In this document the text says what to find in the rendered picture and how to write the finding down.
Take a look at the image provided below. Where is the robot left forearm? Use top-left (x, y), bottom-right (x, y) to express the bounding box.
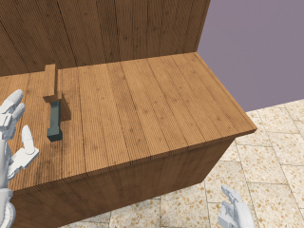
top-left (0, 188), bottom-right (16, 228)

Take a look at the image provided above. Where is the counter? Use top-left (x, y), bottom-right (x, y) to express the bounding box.
top-left (0, 0), bottom-right (257, 228)

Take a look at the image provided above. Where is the tap lever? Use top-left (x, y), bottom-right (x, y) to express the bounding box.
top-left (47, 100), bottom-right (63, 143)

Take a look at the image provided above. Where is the robot right hand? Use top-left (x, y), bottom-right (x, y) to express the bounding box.
top-left (218, 184), bottom-right (256, 228)

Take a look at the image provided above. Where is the robot left hand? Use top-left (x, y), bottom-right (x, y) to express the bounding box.
top-left (0, 89), bottom-right (39, 189)

